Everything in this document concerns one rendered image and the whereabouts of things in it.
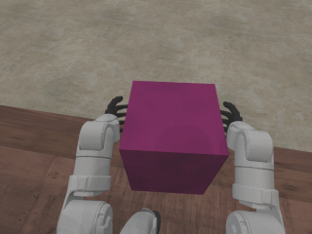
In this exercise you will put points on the left robot upper arm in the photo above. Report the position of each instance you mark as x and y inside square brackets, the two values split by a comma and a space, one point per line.
[86, 217]

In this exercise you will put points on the left robot hand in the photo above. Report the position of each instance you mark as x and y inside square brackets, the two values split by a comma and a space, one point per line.
[112, 108]

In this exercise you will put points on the robot right forearm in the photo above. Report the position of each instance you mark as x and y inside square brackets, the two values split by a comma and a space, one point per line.
[254, 161]

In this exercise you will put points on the right robot hand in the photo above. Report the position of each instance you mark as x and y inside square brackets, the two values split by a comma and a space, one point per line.
[232, 116]

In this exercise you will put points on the left robot thigh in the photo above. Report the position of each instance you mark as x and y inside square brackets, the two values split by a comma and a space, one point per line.
[141, 223]

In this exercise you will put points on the robot left shin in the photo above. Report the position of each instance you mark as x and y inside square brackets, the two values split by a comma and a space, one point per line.
[146, 210]

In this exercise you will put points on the robot left forearm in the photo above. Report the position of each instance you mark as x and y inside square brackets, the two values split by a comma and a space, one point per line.
[92, 164]

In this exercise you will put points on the carton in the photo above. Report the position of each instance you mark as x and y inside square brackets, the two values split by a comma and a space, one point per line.
[173, 140]

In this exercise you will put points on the right robot upper arm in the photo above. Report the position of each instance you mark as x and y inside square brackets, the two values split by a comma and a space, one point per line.
[245, 222]

